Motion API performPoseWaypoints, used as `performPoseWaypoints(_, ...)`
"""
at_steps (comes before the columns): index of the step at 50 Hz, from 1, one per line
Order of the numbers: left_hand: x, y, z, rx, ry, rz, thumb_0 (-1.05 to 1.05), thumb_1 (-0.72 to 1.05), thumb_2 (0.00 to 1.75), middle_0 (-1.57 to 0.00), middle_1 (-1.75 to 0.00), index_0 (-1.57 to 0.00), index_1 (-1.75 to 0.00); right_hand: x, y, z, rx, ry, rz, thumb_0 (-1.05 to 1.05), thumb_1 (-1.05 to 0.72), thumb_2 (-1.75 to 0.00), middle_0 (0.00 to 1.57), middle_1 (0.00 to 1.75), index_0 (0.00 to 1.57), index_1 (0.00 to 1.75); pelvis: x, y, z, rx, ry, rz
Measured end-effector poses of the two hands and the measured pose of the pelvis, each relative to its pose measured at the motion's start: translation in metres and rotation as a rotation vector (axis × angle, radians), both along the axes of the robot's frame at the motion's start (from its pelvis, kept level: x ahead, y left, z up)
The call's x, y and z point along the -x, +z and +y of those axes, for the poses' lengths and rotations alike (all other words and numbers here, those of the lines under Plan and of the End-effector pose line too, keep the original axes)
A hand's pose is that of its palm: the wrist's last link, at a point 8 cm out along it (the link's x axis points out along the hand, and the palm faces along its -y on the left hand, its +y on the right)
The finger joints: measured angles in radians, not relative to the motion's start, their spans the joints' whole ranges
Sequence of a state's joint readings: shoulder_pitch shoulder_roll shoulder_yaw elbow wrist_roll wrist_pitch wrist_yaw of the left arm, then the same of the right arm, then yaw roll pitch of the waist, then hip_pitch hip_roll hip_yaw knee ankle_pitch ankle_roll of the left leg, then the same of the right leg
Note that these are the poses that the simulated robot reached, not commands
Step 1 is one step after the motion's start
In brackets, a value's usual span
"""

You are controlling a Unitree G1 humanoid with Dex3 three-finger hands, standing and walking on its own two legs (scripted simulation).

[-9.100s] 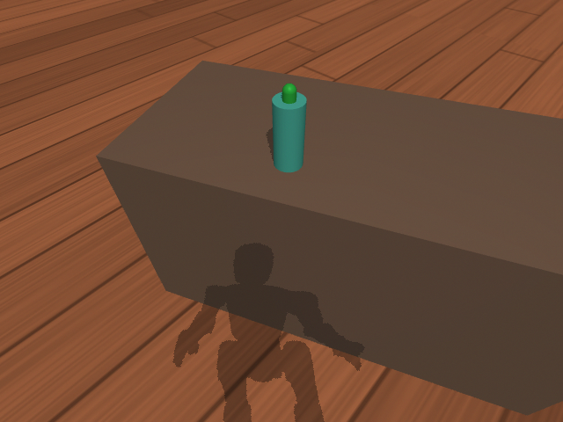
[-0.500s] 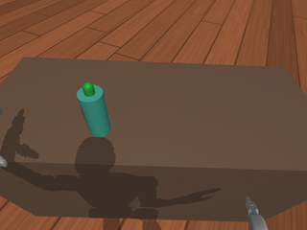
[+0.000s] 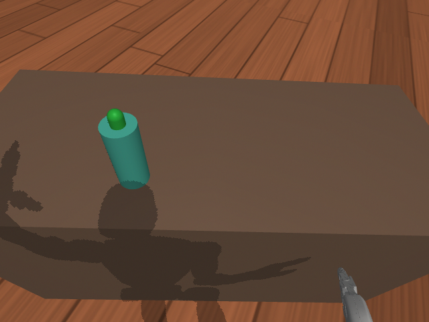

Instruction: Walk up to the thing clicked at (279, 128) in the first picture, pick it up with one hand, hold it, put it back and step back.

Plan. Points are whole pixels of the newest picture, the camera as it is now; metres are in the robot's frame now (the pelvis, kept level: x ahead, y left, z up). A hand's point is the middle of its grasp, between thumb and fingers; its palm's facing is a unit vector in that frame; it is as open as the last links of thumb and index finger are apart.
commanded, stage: go down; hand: left
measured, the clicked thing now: (125, 148) +0.47 +0.18 +0.05
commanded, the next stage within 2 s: approach in 1.14 s
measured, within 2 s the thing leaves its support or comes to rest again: neither
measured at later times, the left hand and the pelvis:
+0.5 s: hand out of the picture +0.38 +0.38 +0.13, palm faces +0.15 -0.99 +0.02, open 17.7 cm; pelvis +0.00 +0.01 -0.01, yaw +0 degrees
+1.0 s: hand out of the picture +0.38 +0.38 +0.13, palm faces +0.15 -0.99 +0.02, open 17.5 cm; pelvis +0.00 +0.01 -0.02, yaw -1 degrees
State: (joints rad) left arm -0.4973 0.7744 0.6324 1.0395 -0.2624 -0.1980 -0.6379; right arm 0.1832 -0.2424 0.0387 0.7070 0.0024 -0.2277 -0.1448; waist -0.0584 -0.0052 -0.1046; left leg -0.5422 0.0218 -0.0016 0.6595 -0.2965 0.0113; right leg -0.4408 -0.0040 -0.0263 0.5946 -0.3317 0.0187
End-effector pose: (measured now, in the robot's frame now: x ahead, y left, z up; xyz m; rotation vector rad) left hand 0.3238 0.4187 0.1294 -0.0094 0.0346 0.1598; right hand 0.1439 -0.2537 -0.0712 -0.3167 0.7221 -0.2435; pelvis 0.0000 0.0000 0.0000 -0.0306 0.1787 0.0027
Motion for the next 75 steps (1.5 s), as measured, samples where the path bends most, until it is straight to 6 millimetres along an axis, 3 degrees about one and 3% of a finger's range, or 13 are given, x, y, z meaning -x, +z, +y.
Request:
performPoseWaypoints(31,-0.027,-0.001,0.011,0.009,-0.005,-0.008,-0.02,-0.59,0.06,-0.05,-0.05,-0.06,-0.06,-0.001,0.006,0.004,0.023,0.012,-0.053,-0.01,0.53,-0.06,0.05,0.05,0.05,0.05,-0.003,-0.012,0.008,0.014,-0.006,0.05)
performPoseWaypoints(61,-0.024,-0.003,0.008,0.009,-0.013,-0.004,-0.02,-0.56,0.06,-0.05,-0.05,-0.06,-0.06,0.003,0.006,0.005,0.023,0.023,-0.073,-0.01,0.53,-0.06,0.05,0.05,0.05,0.05,0.0,-0.017,0.007,0.014,-0.007,0.053)
performPoseWaypoints(69,-0.023,-0.016,0.004,0.013,-0.018,0.016,-0.02,-0.56,0.07,-0.05,-0.05,-0.05,-0.07,0.004,0.009,0.006,0.028,0.04,-0.084,-0.01,0.54,-0.05,0.05,0.05,0.05,0.05,0.002,-0.019,0.006,0.011,-0.004,0.055)
performPoseWaypoints(75,-0.033,-0.044,-0.017,0.031,-0.057,0.037,-0.02,-0.58,0.06,-0.05,-0.05,-0.04,-0.07,0.003,0.005,0.011,0.022,0.065,-0.084,-0.01,0.55,-0.05,0.05,0.05,0.05,0.05,0.006,-0.024,0.007,0.014,-0.001,0.07)
